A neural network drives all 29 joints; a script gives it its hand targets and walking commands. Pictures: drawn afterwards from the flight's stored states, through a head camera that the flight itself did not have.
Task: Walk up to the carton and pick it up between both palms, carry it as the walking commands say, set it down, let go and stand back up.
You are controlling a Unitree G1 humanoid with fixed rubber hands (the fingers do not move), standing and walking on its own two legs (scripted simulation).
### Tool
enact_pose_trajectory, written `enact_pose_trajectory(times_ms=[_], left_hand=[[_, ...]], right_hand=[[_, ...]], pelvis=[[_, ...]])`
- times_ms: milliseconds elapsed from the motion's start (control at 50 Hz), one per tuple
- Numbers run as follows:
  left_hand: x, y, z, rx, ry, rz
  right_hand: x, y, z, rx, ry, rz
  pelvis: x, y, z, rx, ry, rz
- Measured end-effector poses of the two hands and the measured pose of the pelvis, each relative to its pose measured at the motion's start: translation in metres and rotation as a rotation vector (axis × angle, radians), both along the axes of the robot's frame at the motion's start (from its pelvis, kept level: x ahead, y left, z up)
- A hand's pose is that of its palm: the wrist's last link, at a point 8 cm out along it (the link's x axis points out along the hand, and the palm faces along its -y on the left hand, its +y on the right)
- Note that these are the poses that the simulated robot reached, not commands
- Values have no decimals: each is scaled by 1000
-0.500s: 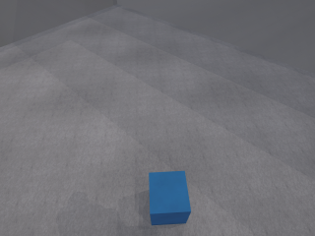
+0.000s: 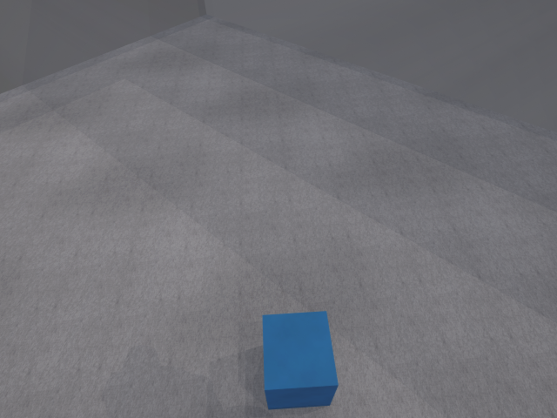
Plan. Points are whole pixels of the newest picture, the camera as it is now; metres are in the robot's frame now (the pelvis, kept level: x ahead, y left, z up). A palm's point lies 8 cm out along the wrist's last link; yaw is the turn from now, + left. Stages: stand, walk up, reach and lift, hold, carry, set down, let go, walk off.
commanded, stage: stand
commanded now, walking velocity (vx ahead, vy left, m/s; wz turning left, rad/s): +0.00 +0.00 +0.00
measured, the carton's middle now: (296, 361) +0.39 -0.02 -0.65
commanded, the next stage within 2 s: reach and lift in 1.42 s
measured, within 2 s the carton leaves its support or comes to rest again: neither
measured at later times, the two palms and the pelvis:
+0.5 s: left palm out of the picture +0.00 +0.20 -0.14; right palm out of the picture +0.00 -0.24 -0.15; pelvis +0.00 -0.02 +0.00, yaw -1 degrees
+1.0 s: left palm out of the picture +0.02 +0.20 -0.14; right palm out of the picture +0.02 -0.29 -0.15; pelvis +0.00 -0.04 +0.00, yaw -1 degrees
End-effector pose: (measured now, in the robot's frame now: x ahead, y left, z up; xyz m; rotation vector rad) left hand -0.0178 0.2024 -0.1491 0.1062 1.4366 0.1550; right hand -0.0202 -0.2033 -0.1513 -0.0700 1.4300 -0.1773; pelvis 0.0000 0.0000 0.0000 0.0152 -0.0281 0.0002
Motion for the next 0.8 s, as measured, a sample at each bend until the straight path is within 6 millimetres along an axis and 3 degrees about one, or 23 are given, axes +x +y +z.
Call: enact_pose_trajectory(times_ms=[220, 800], left_hand=[[-1, -7, 1, 4, 2, -9], [34, 1, 7, 78, -98, -66]], right_hand=[[5, -12, 0, -7, -13, 7], [30, -70, 4, -65, -78, 27]], pelvis=[[1, -9, 0, 1, -4, -8], [0, -37, -2, 2, -8, -21]])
